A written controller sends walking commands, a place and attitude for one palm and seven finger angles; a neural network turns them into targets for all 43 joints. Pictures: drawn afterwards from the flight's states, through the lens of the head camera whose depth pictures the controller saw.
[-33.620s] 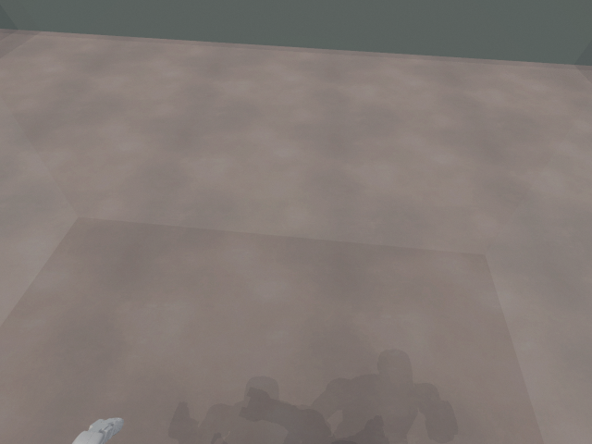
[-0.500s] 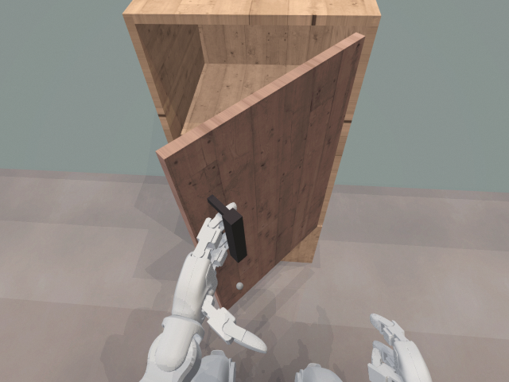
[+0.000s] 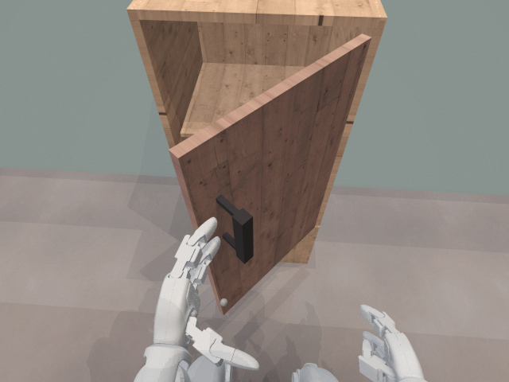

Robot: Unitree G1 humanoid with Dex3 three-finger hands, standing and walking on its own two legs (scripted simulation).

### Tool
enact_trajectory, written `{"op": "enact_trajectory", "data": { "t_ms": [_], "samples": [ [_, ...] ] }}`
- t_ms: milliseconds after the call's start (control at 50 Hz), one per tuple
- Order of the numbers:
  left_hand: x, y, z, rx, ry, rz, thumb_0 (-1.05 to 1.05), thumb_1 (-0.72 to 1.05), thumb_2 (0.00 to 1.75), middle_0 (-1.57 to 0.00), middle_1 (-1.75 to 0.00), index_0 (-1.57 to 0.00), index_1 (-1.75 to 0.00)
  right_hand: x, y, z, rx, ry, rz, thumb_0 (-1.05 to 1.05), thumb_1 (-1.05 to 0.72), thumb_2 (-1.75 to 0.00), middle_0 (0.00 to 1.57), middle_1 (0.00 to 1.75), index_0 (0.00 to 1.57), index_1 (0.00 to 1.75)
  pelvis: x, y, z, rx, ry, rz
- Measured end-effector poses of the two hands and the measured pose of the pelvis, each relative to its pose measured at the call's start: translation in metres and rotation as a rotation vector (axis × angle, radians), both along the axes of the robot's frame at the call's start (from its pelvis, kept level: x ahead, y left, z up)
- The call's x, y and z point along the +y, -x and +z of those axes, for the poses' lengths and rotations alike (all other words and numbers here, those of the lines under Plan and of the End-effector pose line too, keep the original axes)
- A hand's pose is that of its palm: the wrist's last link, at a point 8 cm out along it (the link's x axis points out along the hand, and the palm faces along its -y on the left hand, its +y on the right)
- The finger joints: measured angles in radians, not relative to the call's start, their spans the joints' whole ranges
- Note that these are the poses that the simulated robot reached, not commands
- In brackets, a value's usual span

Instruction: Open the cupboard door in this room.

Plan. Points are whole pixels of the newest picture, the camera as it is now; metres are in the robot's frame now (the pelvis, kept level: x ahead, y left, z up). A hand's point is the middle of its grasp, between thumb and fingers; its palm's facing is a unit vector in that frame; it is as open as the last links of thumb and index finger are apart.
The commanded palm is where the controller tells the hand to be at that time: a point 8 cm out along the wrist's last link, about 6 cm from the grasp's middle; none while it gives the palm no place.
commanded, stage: slide the hand sideways off the handle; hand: left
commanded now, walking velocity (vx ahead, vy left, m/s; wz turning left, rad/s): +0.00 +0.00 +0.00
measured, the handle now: (234, 230) +0.33 +0.05 +0.06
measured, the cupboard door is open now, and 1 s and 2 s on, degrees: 49 48 48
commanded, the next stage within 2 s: draw the hand back to the body in 0.48 s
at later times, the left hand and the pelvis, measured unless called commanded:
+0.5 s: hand (184, 326) +0.19 +0.10 +0.06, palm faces -0.03 -1.00 -0.01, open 16.3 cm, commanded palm +0.17 +0.16 +0.05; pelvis +0.01 -0.02 -0.01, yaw +1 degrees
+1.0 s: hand (137, 318) +0.19 +0.14 +0.11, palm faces -0.04 -1.00 -0.05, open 16.3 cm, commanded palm +0.16 +0.21 +0.13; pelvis +0.01 +0.00 +0.02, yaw +1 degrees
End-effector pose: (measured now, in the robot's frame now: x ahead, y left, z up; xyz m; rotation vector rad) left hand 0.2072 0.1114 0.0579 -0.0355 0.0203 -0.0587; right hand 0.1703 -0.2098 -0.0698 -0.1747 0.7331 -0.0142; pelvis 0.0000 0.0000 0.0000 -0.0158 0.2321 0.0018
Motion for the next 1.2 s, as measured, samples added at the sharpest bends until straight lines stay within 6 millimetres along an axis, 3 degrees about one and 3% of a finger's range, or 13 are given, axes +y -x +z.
{"op": "enact_trajectory", "data": {
  "t_ms": [220, 420, 660, 820, 1000, 1100, 1200],
  "samples": [
    [0.014, 0.01, -0.003, 0.004, -0.039, -0.012, -0.01, -0.5, 0.29, -0.17, -0.31, -0.18, -0.31, -0.011, -0.013, -0.006, -0.015, 0.017, 0.001, 0.01, -0.9, -0.9, 0.2, 0.3, 0.21, 0.3, -0.007, -0.004, -0.007, 0.02, 0.0, 0.005],
    [0.044, 0.025, -0.003, 0.039, -0.05, 0.057, -0.01, -0.5, 0.3, -0.15, -0.31, -0.16, -0.3, -0.023, -0.013, -0.007, -0.006, 0.034, -0.028, 0.01, -0.9, -0.9, 0.2, 0.3, 0.21, 0.3, -0.015, -0.01, -0.008, 0.031, 0.001, 0.01],
    [0.049, 0.035, -0.001, 0.006, -0.037, 0.001, -0.01, -0.5, 0.29, -0.15, -0.3, -0.15, -0.3, -0.028, -0.015, -0.011, -0.043, 0.053, -0.052, 0.01, -0.9, -0.9, 0.2, 0.3, 0.2, 0.3, -0.013, -0.003, -0.016, 0.033, 0.01, 0.011],
    [0.073, 0.036, 0.043, -0.05, -0.094, 0.041, -0.01, -0.5, 0.3, -0.15, -0.3, -0.15, -0.3, -0.015, -0.008, 0.006, -0.052, 0.01, -0.077, 0.01, -0.9, -0.9, 0.2, 0.3, 0.2, 0.3, -0.009, -0.004, 0.001, -0.021, 0.014, 0.012],
    [0.088, 0.038, 0.056, 0.012, -0.083, 0.015, -0.01, -0.5, 0.3, -0.15, -0.3, -0.15, -0.3, -0.013, -0.006, 0.034, -0.1, 0.037, -0.08, 0.01, -0.9, -0.9, 0.21, 0.3, 0.21, 0.3, -0.002, -0.009, 0.02, -0.068, 0.022, 0.016],
    [0.105, 0.035, 0.078, -0.044, -0.107, 0.038, -0.01, -0.46, 0.31, -0.15, -0.3, -0.15, -0.3, -0.013, -0.01, 0.045, -0.123, 0.047, -0.086, 0.01, -0.9, -0.9, 0.2, 0.3, 0.21, 0.3, 0.002, -0.013, 0.027, -0.089, 0.026, 0.015],
    [0.124, 0.038, 0.098, 0.017, -0.274, 0.176, -0.01, -0.36, 0.35, -0.16, -0.3, -0.15, -0.3, -0.007, -0.015, 0.055, -0.112, 0.058, -0.106, 0.01, -0.9, -0.9, 0.2, 0.3, 0.21, 0.3, 0.007, -0.02, 0.04, -0.119, 0.021, 0.003]
  ]
}}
